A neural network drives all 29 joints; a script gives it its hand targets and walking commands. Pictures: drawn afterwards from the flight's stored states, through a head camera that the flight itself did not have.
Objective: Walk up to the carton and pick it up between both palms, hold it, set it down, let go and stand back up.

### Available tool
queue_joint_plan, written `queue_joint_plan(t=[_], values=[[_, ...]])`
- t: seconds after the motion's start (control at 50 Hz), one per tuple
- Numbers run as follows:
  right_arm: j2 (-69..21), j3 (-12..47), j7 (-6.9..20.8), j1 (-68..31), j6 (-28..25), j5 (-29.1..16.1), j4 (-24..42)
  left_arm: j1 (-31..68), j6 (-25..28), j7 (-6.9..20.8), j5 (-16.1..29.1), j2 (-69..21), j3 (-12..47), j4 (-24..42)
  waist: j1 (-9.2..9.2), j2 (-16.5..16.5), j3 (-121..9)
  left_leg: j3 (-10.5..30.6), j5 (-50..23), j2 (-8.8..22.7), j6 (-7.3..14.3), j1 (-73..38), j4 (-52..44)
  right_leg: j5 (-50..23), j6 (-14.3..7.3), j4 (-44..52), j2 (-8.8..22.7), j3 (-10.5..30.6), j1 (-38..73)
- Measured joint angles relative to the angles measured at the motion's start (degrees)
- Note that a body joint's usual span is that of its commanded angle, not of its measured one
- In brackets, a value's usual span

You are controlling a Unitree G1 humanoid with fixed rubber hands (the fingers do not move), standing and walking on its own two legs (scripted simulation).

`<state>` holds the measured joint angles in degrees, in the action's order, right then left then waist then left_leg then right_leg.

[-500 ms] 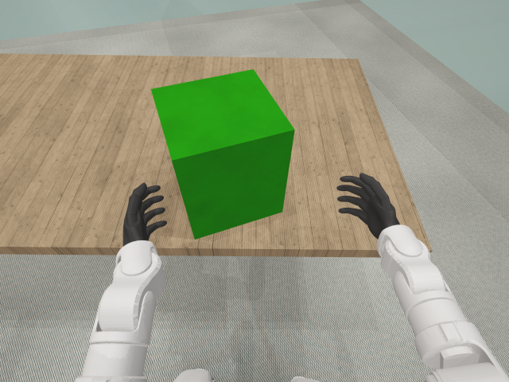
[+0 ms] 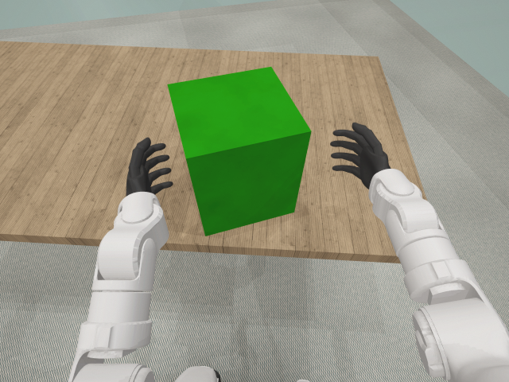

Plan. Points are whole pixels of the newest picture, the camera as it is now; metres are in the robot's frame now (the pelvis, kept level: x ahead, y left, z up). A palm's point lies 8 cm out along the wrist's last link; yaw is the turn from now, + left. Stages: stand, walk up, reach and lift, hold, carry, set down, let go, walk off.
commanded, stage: reach and lift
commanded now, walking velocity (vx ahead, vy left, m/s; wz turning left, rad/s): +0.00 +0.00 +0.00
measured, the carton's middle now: (237, 154) +0.52 +0.12 +0.00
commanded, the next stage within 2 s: none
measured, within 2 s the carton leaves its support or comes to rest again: neither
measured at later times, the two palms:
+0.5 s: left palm (141, 154) +0.38 +0.23 +0.13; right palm (358, 128) +0.48 -0.09 +0.14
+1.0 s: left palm (139, 125) +0.42 +0.24 +0.15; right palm (358, 96) +0.51 -0.08 +0.18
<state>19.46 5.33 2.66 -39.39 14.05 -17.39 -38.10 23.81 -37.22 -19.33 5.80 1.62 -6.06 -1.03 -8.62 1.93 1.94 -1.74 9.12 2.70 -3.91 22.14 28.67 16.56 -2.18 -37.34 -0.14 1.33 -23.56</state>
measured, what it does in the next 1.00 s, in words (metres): stands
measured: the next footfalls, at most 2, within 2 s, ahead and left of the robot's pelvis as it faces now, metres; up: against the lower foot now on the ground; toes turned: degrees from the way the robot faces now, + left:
none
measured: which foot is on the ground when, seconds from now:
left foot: down 0.00-1.00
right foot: down 0.00-1.00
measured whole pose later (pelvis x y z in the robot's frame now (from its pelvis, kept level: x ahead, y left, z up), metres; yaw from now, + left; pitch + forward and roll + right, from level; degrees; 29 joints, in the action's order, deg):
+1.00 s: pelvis +0.02 +0.00 +0.00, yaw +0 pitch +6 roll +2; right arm 19.5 9.5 2.0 -67.6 17.0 -19.2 -65.9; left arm 54.0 -25.5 -18.1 11.6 9.4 -6.9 -46.1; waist -11.2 0.6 -2.4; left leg -1.7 10.4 2.7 -3.9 23.9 28.5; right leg 17.3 -1.8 -36.1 -0.2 1.3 -24.8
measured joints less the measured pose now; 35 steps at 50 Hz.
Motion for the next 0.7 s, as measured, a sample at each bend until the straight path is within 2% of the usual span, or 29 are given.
queue_joint_plan(t=[0.34,0.7], values=[[0.00,1.42,-0.67,-10.87,2.30,-0.87,-8.82,12.84,-0.36,-0.11,2.09,3.02,-0.80,-14.63,-1.49,-0.49,0.00,0.00,0.28,0.00,0.01,0.00,-0.15,0.25,0.03,0.15,-0.01,0.00,0.00],[0.00,2.95,-0.66,-21.63,2.93,-1.53,-19.90,23.64,5.24,0.27,5.02,6.79,-0.79,-32.21,-2.32,-1.14,-1.89,0.00,1.00,0.02,0.01,0.29,-0.15,0.68,0.20,0.74,-0.01,0.00,0.00]])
